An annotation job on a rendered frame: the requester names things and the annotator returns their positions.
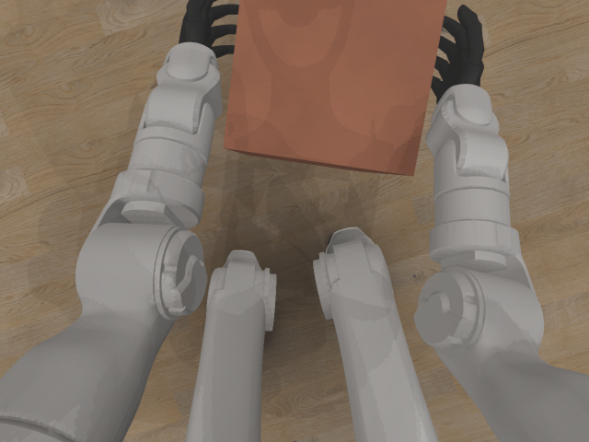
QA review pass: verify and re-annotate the right robot upper arm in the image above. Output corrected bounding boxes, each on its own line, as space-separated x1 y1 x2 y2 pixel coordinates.
414 267 589 442

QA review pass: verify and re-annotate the robot right thigh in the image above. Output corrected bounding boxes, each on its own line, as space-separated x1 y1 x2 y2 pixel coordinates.
313 239 439 442

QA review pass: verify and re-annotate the left robot forearm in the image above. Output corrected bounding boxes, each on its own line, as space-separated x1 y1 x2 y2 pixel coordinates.
75 42 223 296

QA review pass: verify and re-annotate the left robot hand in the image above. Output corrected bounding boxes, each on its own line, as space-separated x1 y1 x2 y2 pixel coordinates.
179 0 239 58

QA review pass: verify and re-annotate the carton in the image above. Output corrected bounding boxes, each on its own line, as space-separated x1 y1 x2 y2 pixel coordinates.
223 0 447 176

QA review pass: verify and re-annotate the right robot hand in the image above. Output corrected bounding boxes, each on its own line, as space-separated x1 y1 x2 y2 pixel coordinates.
431 5 484 105

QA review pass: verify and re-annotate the robot left shin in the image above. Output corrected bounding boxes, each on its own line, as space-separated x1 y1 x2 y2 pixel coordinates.
206 250 262 313

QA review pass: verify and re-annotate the right robot forearm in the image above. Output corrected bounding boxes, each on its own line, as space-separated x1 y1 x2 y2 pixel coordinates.
425 84 537 296

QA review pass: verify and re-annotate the left robot upper arm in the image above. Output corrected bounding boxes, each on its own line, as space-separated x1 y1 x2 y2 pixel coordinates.
0 223 208 442

